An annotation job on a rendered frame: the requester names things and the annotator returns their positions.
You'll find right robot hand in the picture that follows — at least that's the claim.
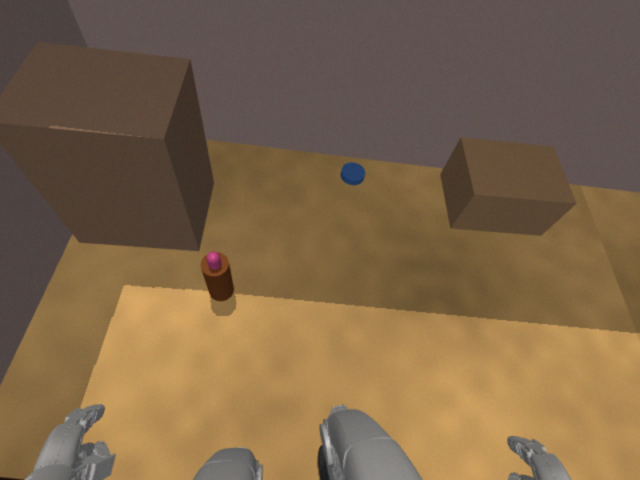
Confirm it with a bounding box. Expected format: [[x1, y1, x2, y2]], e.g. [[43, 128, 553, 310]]
[[507, 436, 572, 480]]

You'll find left robot arm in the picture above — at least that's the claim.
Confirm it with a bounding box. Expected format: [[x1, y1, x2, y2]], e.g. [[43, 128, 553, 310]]
[[25, 464, 77, 480]]

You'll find left robot hand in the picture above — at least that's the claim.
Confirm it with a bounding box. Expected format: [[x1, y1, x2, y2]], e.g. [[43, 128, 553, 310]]
[[33, 404, 116, 480]]

